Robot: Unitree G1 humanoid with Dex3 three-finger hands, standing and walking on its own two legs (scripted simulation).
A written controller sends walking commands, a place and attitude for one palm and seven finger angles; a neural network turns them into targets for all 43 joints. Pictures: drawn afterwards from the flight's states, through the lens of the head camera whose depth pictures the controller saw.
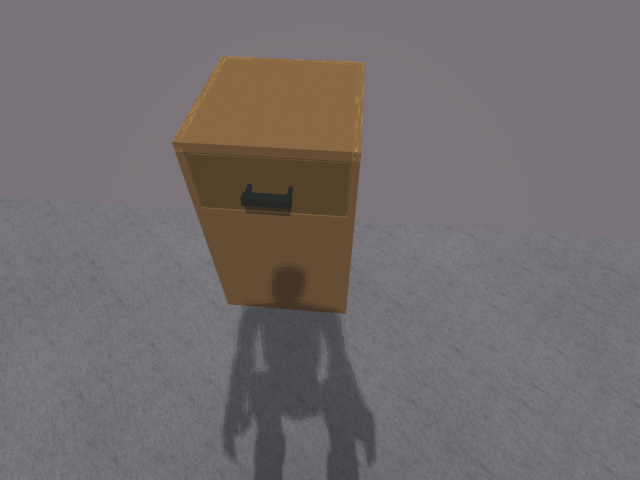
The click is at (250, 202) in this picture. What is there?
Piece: drawer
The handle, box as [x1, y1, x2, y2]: [240, 184, 292, 208]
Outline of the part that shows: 240,198 242,205 290,208 292,187 289,186 286,195 252,193 250,191 251,184 247,184 246,189 244,192 242,192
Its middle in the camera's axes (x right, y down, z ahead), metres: -0.13 -0.11 +0.95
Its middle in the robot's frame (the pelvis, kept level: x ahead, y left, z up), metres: +0.76 +0.18 -0.18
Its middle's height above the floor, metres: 0.60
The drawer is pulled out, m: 0.00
